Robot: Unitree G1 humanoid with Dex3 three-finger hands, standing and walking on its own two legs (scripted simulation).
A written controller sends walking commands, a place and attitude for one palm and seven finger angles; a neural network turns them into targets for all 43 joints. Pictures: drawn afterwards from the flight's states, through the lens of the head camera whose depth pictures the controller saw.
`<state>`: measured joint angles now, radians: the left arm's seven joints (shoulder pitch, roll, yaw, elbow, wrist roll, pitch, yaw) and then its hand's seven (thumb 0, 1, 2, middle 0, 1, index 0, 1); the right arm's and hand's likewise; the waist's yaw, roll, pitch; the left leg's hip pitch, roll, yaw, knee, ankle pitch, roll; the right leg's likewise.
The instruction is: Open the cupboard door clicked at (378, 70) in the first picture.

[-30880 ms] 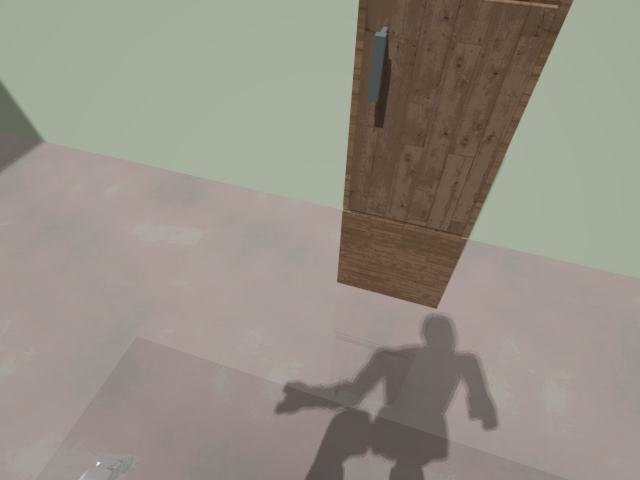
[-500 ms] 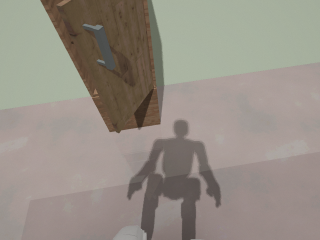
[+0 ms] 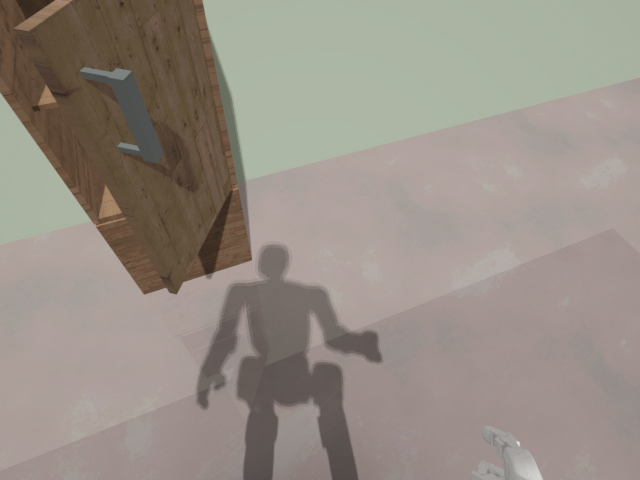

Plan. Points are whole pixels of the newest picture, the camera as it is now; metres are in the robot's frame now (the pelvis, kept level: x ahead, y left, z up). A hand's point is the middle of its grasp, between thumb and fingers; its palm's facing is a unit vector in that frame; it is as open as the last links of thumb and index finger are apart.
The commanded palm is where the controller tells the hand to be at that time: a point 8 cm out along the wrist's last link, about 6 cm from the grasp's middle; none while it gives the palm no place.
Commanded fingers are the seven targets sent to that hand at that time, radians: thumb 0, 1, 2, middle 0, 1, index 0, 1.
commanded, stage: walk to a spot facing it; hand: left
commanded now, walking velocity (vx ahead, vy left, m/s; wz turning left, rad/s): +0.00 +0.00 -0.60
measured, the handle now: (124, 117) +0.52 +0.33 +0.12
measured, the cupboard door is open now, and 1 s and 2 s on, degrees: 54 54 54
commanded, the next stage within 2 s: none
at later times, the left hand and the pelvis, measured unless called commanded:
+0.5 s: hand (237, 434) +0.19 +0.14 -0.16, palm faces -0.35 -0.90 -0.26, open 7.4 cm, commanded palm none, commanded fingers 0.00 0.90 0.90 -0.20 -0.30 -0.20 -0.30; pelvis +0.01 -0.02 +0.00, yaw -20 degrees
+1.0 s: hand (321, 326) +0.36 +0.03 -0.16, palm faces -0.62 -0.77 -0.15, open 7.4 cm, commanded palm none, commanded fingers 0.00 0.90 0.90 -0.20 -0.30 -0.20 -0.30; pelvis +0.16 -0.05 +0.01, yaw -38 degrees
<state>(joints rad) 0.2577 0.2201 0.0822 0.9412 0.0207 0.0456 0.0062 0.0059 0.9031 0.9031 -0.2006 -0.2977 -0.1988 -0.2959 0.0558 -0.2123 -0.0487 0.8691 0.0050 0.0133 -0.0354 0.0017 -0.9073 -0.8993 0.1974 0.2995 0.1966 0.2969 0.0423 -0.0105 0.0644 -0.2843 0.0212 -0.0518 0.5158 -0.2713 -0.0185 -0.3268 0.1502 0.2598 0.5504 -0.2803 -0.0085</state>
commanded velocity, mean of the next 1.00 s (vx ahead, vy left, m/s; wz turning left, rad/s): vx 0.23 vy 0.00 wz -0.55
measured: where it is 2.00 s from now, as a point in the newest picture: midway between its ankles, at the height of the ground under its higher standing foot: (467, 380)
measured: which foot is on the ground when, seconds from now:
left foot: down 0.00-0.38, up 0.40-0.70, down 0.72-1.00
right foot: up 0.00-0.38, down 0.40-0.72, up 0.74-1.00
